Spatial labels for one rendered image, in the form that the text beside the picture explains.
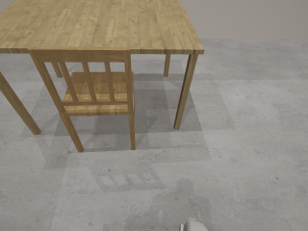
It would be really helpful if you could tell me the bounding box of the chair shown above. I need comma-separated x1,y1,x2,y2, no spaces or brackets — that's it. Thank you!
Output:
28,46,136,153

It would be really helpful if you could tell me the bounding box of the right robot thigh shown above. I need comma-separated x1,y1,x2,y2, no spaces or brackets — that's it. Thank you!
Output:
179,219,208,231

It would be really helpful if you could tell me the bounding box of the table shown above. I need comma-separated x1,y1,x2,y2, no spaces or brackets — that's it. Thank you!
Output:
0,0,205,135

